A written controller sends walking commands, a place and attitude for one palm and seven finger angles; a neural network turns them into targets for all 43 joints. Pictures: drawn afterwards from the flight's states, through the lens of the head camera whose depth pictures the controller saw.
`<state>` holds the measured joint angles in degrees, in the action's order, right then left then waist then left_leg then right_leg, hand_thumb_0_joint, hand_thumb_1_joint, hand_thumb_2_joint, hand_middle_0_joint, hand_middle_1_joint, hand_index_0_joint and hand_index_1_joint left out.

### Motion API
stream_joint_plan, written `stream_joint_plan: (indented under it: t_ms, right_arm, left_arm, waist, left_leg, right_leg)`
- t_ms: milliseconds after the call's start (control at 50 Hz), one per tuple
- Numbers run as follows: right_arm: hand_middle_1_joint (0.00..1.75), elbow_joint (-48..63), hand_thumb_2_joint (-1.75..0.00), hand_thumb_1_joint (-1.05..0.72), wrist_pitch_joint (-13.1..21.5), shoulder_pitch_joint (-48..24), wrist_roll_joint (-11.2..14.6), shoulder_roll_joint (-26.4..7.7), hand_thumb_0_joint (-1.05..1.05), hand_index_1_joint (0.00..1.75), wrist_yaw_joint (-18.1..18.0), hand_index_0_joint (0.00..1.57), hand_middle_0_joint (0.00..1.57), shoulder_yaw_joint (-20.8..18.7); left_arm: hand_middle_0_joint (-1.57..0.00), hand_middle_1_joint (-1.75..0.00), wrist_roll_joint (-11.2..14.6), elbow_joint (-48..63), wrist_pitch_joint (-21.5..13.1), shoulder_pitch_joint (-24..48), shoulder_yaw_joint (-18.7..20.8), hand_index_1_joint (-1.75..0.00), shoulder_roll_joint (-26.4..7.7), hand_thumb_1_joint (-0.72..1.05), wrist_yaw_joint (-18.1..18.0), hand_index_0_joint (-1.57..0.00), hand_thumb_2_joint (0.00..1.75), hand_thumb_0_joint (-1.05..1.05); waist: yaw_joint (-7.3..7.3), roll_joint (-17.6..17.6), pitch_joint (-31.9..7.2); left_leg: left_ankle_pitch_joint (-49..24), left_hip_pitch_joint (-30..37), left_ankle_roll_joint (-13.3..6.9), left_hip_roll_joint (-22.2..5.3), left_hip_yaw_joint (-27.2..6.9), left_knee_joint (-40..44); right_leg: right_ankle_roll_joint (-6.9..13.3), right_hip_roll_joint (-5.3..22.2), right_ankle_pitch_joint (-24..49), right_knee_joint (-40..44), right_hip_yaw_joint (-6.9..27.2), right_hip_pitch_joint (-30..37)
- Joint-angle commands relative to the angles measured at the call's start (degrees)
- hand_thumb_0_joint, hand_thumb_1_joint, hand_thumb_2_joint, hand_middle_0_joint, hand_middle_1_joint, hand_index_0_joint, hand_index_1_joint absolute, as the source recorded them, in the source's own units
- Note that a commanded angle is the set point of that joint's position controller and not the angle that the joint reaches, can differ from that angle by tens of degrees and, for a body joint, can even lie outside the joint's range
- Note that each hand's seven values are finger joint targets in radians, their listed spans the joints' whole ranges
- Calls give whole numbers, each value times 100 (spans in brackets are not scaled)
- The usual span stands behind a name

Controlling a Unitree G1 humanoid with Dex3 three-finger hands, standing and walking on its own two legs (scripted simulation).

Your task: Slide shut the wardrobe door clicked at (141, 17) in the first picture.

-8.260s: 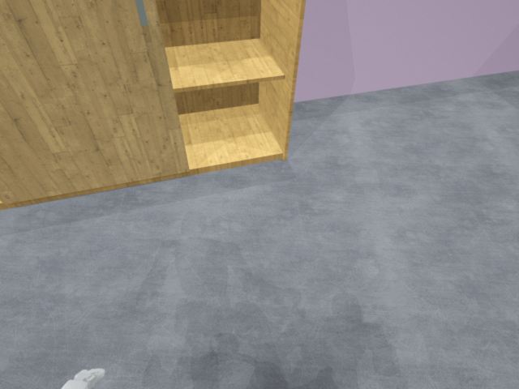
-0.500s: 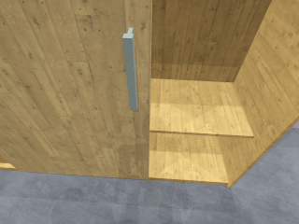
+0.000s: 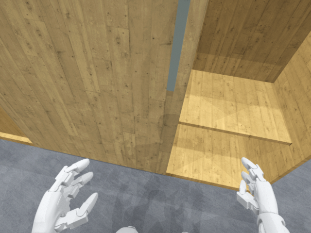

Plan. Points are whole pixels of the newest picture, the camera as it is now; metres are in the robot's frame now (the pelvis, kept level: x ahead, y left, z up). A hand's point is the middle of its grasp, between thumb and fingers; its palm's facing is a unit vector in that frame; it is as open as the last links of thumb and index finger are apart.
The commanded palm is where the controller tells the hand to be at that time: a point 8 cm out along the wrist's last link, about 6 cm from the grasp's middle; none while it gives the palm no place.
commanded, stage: raise the hand with hooked fingers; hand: left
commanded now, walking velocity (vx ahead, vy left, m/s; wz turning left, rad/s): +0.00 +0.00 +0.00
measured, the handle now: (177, 47) +0.52 +0.02 +0.22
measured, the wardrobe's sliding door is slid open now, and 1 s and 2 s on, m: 0.53 0.53 0.53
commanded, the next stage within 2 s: move the hooked fingers beside the handle in 1.60 s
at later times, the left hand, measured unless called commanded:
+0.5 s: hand (59, 158) +0.22 +0.22 +0.14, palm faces +0.03 -0.99 -0.12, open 12.1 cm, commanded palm +0.19 +0.27 +0.14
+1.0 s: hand (32, 118) +0.25 +0.26 +0.21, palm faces +0.03 -0.99 -0.13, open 14.0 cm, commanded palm +0.23 +0.31 +0.21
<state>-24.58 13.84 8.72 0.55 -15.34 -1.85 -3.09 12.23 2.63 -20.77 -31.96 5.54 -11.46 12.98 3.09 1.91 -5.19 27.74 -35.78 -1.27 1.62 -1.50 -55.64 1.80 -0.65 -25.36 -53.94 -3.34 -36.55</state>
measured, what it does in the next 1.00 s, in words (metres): stands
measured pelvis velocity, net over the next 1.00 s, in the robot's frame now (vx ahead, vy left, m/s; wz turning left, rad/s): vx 0.00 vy -0.01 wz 0.01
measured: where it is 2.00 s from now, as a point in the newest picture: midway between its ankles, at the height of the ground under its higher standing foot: outside the picture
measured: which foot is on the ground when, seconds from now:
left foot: down 0.00-1.00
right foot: down 0.00-1.00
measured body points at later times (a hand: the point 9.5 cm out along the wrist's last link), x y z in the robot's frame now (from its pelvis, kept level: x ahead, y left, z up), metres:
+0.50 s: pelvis -0.01 +0.01 +0.02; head +0.00 +0.01 +0.47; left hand +0.21 +0.27 +0.14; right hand +0.13 -0.24 -0.06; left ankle +0.00 +0.11 -0.68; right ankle +0.02 -0.10 -0.68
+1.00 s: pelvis +0.00 -0.01 +0.05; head -0.01 -0.03 +0.50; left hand +0.25 +0.31 +0.22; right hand +0.20 -0.22 -0.02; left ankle +0.00 +0.11 -0.68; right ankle +0.02 -0.10 -0.68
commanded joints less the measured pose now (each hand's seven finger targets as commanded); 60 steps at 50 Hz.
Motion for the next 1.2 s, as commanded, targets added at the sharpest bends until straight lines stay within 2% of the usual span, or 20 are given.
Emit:
stream_joint_plan:
  t_ms: [0,40,80,120,160,220,260,320,380,420,520,620,640,740,820,920,1000,1080,1120,1180]
  right_arm:
    - [30,321,-90,-90,261,300,-37,-487,0,30,-97,20,20,64]
    - [30,230,-90,-90,319,262,32,-593,0,30,-148,20,20,154]
    - [30,233,-90,-90,340,235,139,-653,0,30,-217,20,20,186]
    - [30,220,-90,-90,259,151,245,-698,0,30,-270,20,20,203]
    - [30,428,-90,-90,174,-88,305,-658,0,30,-291,20,20,220]
    - [30,456,-90,-90,130,-344,247,-441,0,30,-314,20,20,295]
    - [30,400,-90,-90,162,-254,234,-316,0,30,-294,20,20,316]
    - [30,244,-90,-90,323,-67,177,-383,0,30,-254,20,20,315]
    - [30,55,-90,-90,525,151,190,-498,0,30,-221,20,20,296]
    - [30,-29,-90,-90,633,187,235,-599,0,30,-262,20,20,270]
    - [30,-122,-90,-90,789,127,319,-733,0,30,-423,20,20,255]
    - [30,-174,-90,-90,793,4,281,-636,0,30,-467,20,20,334]
    - [30,-191,-90,-90,788,-25,294,-602,0,30,-455,20,20,364]
    - [30,-276,-90,-90,777,-10,353,-689,0,30,-445,20,20,386]
    - [30,-261,-90,-90,673,-56,372,-750,0,30,-487,20,20,409]
    - [30,-220,-90,-90,631,-269,320,-660,0,30,-492,20,20,474]
    - [30,-330,-90,-90,612,-286,352,-643,0,30,-499,20,20,494]
    - [30,-395,-90,-90,537,-263,422,-754,0,30,-500,20,20,477]
    - [30,-357,-90,-90,505,-227,440,-778,0,30,-465,20,20,458]
    - [30,-222,-90,-90,495,-279,445,-825,0,30,-404,20,20,407]
  left_arm:
    - [-24,-69,102,2809,-1247,1977,-111,-69,-457,29,-54,-24,64,0]
    - [-25,-72,103,2373,-1071,2275,-353,-72,-527,25,246,-25,62,0]
    - [-25,-75,71,1657,-553,1996,-234,-75,-756,20,513,-25,60,0]
    - [-25,-78,40,670,237,1471,170,-78,-1032,15,675,-25,58,0]
    - [-26,-81,211,979,855,1345,563,-81,-1211,11,688,-26,56,0]
    - [-26,-86,612,1468,1303,1089,1483,-86,-1504,4,328,-26,53,0]
    - [-27,-88,795,2040,1153,1148,1642,-88,-1354,-1,28,-27,51,0]
    - [-27,-93,681,2321,714,1582,1522,-93,-1367,-8,-234,-27,48,0]
    - [-27,-98,474,2041,405,1876,1004,-98,-1157,-15,-65,-27,45,0]
    - [-28,-100,453,1702,460,2090,825,-100,-1183,-20,206,-28,43,0]
    - [-29,-108,584,1337,929,2527,1579,-108,-2072,-31,656,-29,38,0]
    - [-29,-115,932,1417,1051,3061,2364,-115,-2460,-43,639,-29,33,0]
    - [-30,-117,1009,1327,1069,3164,2257,-117,-2257,-45,679,-30,32,0]
    - [-30,-120,999,582,1490,3500,1942,-120,-2113,-50,1081,-30,30,0]
    - [-30,-120,887,330,1905,4103,2018,-120,-2477,-50,1347,-30,30,0]
    - [-30,-120,1005,779,1757,4866,2883,-120,-3350,-50,1347,-30,30,0]
    - [-30,-120,1109,222,1697,5034,2910,-120,-3241,-50,1435,-30,30,0]
    - [-30,-120,1013,-544,2096,5261,2623,-120,-3196,-50,1640,-30,30,0]
    - [-30,-120,974,-853,2310,5014,2340,-120,-2910,-50,1756,-30,30,0]
    - [-30,-120,991,-550,2389,4909,2510,-120,-3067,-50,1822,-30,30,0]
  waist:
    - [-667,-1226,-1131]
    - [-834,-930,-737]
    - [-764,-605,-486]
    - [-538,-174,-375]
    - [-222,-213,-784]
    - [150,-191,-1215]
    - [120,-286,-1155]
    - [-32,-348,-694]
    - [-333,-805,-440]
    - [-425,-535,-292]
    - [-196,-549,-427]
    - [6,-634,-601]
    - [-28,-753,-522]
    - [-141,-635,-134]
    - [-175,-479,-7]
    - [-25,-690,-821]
    - [-88,-655,-577]
    - [-145,-683,-84]
    - [-140,-527,0]
    - [-75,-320,-563]
  left_leg:
    - [-1866,1072,17,-204,-262,642]
    - [-1334,834,-23,-237,-403,728]
    - [-659,519,-48,-221,-467,975]
    - [-359,283,-49,-203,-466,1244]
    - [-453,398,-13,-158,-389,1515]
    - [-1175,611,41,-124,-282,1656]
    - [-1546,779,103,-171,-212,1724]
    - [-1573,880,121,-232,-224,1836]
    - [-1348,1122,91,-236,-203,1864]
    - [-1136,1119,26,-228,-255,1915]
    - [-1115,1370,-39,-183,-264,2195]
    - [-1859,1777,2,-150,-213,2370]
    - [-1948,1841,22,-133,-197,2410]
    - [-2003,1961,-20,-128,-109,2528]
    - [-1704,1994,-84,-132,-115,2635]
    - [-2050,2329,-76,-82,-105,2649]
    - [-1999,2329,-69,-83,-95,2755]
    - [-1839,2174,-53,-124,-92,2840]
    - [-1860,2132,-48,-146,-97,2824]
    - [-2076,2226,-67,-121,-103,2757]
  right_leg:
    - [36,-73,1239,509,42,-213]
    - [9,-89,904,678,39,-230]
    - [-13,-93,469,953,61,6]
    - [-13,-88,252,1163,48,336]
    - [-28,5,306,1272,14,846]
    - [-23,17,835,1309,-66,1590]
    - [-29,-4,1126,1333,-144,1635]
    - [-14,-62,1037,1430,-155,1355]
    - [-31,-41,857,1583,-98,1066]
    - [-43,-45,743,1756,-30,1113]
    - [-43,16,735,2118,65,1625]
    - [-21,-24,1511,2265,1,2211]
    - [-17,-21,1660,2284,-16,2224]
    - [-48,-26,1948,2533,58,2195]
    - [-73,-18,1574,2749,165,2174]
    - [-81,15,1834,2834,264,2805]
    - [-88,27,1885,2936,248,2756]
    - [-83,91,1728,3050,327,2503]
    - [-75,107,1736,3023,353,2445]
    - [-93,118,1956,2878,331,2643]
